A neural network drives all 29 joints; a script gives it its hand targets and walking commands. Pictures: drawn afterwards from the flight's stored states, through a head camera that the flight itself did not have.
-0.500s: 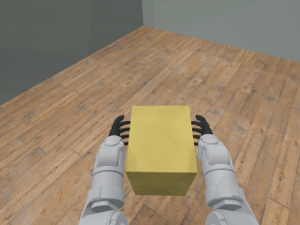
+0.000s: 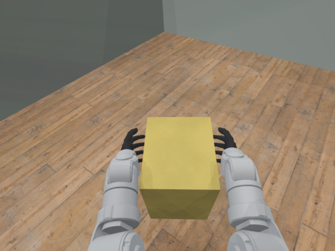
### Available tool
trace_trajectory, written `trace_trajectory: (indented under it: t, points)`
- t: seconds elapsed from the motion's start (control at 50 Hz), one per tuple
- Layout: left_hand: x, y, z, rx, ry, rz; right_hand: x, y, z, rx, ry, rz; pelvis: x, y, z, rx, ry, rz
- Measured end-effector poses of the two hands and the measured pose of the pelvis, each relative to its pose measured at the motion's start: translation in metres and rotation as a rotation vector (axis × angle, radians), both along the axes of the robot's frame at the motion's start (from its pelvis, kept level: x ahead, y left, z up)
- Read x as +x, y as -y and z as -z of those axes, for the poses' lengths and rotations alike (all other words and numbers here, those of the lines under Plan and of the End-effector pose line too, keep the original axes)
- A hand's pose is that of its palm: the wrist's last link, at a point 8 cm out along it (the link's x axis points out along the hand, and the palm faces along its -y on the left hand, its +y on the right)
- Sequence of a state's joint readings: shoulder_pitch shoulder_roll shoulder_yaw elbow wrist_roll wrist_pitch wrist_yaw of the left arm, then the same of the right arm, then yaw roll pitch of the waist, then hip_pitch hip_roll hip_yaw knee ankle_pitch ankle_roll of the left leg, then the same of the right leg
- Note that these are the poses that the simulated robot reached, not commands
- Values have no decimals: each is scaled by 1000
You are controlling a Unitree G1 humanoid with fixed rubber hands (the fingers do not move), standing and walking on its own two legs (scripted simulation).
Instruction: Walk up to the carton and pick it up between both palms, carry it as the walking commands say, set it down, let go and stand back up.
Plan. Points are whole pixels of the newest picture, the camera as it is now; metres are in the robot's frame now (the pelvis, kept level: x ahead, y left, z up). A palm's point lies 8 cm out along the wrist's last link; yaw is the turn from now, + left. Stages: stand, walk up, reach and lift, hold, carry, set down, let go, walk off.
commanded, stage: reach and lift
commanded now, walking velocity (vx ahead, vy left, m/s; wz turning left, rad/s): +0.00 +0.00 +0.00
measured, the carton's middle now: (178, 171) +0.32 +0.00 -0.02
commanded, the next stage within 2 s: hold in 0.82 s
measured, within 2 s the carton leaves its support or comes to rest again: neither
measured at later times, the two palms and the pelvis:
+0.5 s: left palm (127, 157) +0.32 +0.13 +0.06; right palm (228, 155) +0.32 -0.12 +0.06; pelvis +0.01 +0.00 +0.00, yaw +0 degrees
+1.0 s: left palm (127, 162) +0.30 +0.13 +0.07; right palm (231, 161) +0.30 -0.12 +0.06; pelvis +0.00 +0.00 +0.00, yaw +0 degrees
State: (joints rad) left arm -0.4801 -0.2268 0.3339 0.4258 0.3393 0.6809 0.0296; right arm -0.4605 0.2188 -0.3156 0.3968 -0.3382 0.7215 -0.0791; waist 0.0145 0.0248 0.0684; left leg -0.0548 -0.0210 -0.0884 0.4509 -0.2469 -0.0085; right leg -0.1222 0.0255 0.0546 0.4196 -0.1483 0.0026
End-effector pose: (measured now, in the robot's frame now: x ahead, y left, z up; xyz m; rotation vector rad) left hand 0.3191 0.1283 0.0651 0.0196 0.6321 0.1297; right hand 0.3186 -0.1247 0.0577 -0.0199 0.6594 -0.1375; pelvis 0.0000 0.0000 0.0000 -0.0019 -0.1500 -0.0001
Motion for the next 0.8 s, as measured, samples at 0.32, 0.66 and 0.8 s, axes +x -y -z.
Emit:
trace_trajectory:
  t: [0.32,0.66,0.8]
  points:
    - [0,-1,2,12,-4,7,3,0,-1,-25,-4,-25,7,4,-2,0,-11,-1]
    - [-9,-4,-1,26,-11,31,-10,-4,-3,-47,-11,-34,7,-4,-2,-2,11,3]
    - [-15,-4,-2,29,-11,36,-17,-4,-3,-46,-14,-33,3,-6,-1,-2,26,5]
